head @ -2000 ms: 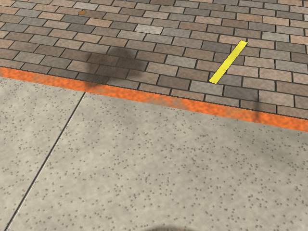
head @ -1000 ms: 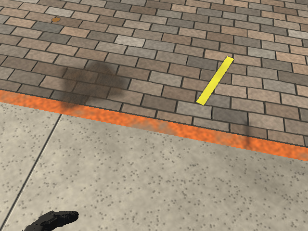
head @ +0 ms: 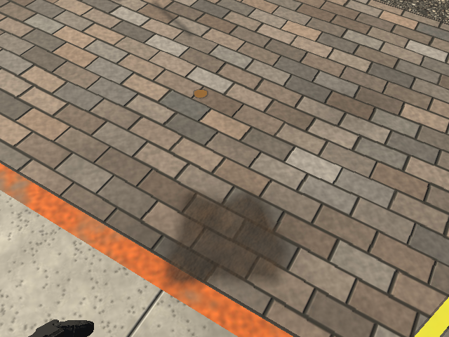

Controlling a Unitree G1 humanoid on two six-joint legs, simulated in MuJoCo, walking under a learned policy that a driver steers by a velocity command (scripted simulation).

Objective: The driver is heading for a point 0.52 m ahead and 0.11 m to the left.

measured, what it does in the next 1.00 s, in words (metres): walks ahead, turning left: right foot, then left foot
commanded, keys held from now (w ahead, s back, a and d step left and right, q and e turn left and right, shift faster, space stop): w+q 0.56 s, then no key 0.44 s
